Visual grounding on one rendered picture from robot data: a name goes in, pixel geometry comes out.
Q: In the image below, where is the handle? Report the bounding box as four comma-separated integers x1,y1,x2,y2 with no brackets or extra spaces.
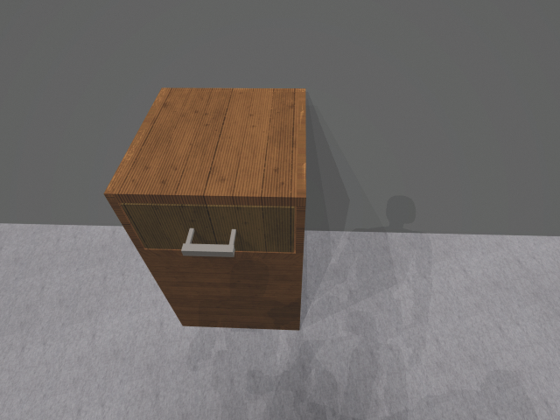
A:
181,228,236,257

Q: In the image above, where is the cabinet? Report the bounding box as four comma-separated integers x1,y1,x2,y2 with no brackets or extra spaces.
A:
104,87,306,330

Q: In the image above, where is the drawer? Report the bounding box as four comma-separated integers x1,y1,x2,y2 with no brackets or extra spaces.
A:
121,203,295,252

